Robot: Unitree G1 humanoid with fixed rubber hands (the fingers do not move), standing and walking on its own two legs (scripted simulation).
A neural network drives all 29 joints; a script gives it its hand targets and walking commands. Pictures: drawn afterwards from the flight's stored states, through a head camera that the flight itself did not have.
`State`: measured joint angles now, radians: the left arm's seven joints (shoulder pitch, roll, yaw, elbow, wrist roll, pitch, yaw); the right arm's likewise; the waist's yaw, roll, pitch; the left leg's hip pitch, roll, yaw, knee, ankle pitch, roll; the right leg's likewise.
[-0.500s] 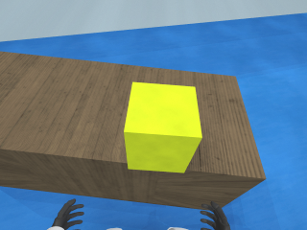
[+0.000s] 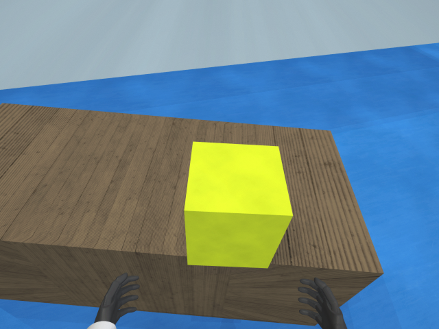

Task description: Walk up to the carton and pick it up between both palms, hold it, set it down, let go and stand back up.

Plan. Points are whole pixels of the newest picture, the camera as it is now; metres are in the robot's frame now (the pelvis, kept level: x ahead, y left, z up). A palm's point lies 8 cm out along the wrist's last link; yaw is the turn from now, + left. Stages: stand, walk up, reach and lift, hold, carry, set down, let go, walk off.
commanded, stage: reach and lift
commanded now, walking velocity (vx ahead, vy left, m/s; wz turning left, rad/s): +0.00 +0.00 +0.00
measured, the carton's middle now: (231, 207) +0.42 -0.04 -0.07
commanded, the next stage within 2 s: none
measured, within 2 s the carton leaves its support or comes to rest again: neither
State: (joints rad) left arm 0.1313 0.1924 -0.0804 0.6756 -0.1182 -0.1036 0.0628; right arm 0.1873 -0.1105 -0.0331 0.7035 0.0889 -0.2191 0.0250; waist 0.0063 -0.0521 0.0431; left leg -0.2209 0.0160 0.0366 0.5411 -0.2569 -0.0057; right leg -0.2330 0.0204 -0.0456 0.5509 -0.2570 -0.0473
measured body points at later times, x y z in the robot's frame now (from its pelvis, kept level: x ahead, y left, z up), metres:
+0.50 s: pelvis +0.04 +0.01 +0.00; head +0.01 +0.02 +0.45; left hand +0.21 +0.21 -0.06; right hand +0.20 -0.21 -0.05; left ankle +0.03 +0.12 -0.73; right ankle +0.03 -0.09 -0.73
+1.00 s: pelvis +0.04 +0.00 +0.00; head +0.01 +0.01 +0.45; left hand +0.26 +0.19 -0.03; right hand +0.26 -0.22 -0.02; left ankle +0.03 +0.12 -0.73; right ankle +0.03 -0.09 -0.73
